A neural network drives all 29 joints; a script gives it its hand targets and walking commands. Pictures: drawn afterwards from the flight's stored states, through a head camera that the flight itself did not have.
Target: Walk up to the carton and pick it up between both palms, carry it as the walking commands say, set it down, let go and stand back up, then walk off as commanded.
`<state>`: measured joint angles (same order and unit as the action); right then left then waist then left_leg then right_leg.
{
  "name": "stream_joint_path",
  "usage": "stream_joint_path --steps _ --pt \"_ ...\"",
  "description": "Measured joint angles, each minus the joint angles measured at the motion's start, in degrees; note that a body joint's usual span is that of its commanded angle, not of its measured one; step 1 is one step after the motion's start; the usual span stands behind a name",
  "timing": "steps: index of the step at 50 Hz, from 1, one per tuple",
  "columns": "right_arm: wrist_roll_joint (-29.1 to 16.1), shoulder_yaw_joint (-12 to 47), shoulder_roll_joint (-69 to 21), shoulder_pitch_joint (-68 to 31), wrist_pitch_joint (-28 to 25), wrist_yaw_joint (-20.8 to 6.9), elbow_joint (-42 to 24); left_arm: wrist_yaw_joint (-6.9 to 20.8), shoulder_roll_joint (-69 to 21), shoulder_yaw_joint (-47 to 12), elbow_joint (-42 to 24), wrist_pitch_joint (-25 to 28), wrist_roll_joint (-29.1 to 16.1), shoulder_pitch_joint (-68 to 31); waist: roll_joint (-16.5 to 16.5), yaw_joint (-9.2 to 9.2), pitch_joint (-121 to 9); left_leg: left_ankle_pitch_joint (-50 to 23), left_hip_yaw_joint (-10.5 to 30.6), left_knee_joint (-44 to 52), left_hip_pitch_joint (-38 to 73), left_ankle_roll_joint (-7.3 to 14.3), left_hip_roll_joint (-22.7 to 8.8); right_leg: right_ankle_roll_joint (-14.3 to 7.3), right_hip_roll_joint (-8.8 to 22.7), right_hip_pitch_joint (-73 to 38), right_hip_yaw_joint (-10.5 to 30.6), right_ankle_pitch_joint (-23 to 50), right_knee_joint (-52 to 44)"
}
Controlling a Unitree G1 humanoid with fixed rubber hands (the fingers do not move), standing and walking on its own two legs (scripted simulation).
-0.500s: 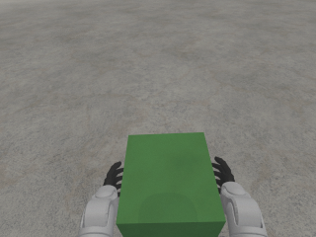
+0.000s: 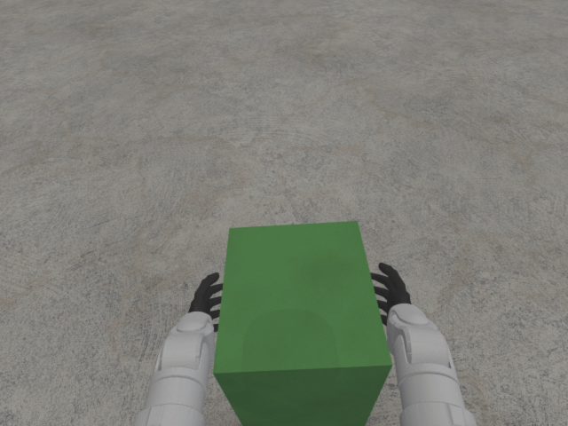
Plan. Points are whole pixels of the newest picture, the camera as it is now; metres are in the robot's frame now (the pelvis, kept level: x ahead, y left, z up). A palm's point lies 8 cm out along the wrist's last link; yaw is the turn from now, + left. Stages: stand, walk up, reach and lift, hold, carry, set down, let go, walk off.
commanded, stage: set down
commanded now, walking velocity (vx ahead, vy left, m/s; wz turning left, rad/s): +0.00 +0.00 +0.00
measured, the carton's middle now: (299, 333) +0.30 -0.03 -0.08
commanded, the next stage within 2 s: none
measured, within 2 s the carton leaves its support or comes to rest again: neither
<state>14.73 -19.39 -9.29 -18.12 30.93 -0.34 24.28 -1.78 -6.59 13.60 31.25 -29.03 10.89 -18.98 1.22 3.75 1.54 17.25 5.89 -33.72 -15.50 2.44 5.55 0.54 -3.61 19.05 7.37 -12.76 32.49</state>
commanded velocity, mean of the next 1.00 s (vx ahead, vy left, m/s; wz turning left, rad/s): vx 0.00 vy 0.00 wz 0.00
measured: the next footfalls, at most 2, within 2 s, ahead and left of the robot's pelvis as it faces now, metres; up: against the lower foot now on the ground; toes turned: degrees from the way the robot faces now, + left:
none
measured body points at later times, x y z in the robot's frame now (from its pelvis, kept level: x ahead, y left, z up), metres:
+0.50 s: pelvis -0.01 -0.02 -0.04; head +0.12 -0.02 +0.39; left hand +0.34 +0.13 -0.11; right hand +0.33 -0.17 -0.10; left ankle +0.00 +0.10 -0.73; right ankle +0.05 -0.12 -0.73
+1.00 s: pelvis -0.03 -0.01 -0.11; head +0.16 -0.01 +0.30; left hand +0.38 +0.12 -0.19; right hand +0.36 -0.17 -0.19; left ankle +0.00 +0.10 -0.73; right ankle +0.05 -0.12 -0.73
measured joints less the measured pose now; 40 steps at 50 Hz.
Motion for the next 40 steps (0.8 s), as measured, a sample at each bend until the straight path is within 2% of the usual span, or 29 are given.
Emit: stream_joint_path --steps 9,12,16,22,28,33,40 --pt "-0.1 -1.4 -0.3 -1.6 -6.5 0.3 4.5 0.3 0.6 1.6 3.2 5.4 0.5 -1.3 -0.8 -0.51 -2.6 1.4 0.2 -3.9 -9.0 -0.8 -0.2 -0.7 -0.7 9.1 -0.5 -1.2 4.0" --pt "-0.2 -1.5 -0.4 -2.4 -8.7 0.9 5.6 0.6 0.9 2.2 4.5 7.6 0.7 -2.4 -0.9 -1.05 -3.0 1.8 0.3 -5.6 -12.6 -1.1 -0.2 -0.8 -0.8 12.8 -0.7 -1.7 5.9" --pt "-0.8 -1.4 -0.6 -3.6 -11.5 1.7 6.5 0.7 1.9 2.2 5.6 10.7 -0.1 -3.4 -0.6 -0.63 -3.8 2.1 0.9 -8.0 -18.2 -1.6 0.3 -1.0 -0.7 18.2 -1.5 -2.2 8.3" --pt "-1.6 -1.8 -0.9 -5.7 -15.2 3.2 7.8 0.8 3.5 1.8 7.4 14.0 -1.0 -6.1 -0.9 -0.98 -4.4 2.6 0.9 -11.9 -26.3 -2.0 0.7 -1.0 -0.8 26.4 -1.7 -2.7 12.3" --pt "-2.3 -2.3 -0.8 -8.9 -17.5 4.5 8.6 1.4 5.2 1.4 9.0 15.9 -1.8 -10.1 -1.0 -0.97 -4.3 3.4 0.6 -16.7 -34.4 -2.2 1.0 -0.8 -1.0 34.4 -1.8 -3.3 16.8" --pt "-3.6 -2.4 0.0 -10.9 -18.0 5.1 8.4 1.2 5.7 1.4 10.2 16.6 -2.1 -13.5 -1.3 -1.66 -5.3 4.7 0.0 -21.5 -41.0 -2.1 1.3 -0.4 -1.3 40.9 -1.5 -4.3 21.2" --pt "-3.6 -3.6 0.6 -13.9 -18.0 4.9 9.6 0.2 6.1 1.7 11.1 16.3 -3.6 -16.2 -0.1 -0.70 -7.0 7.0 -0.4 -28.0 -48.2 -1.8 2.0 0.2 -1.4 47.8 -1.7 -6.5 27.3"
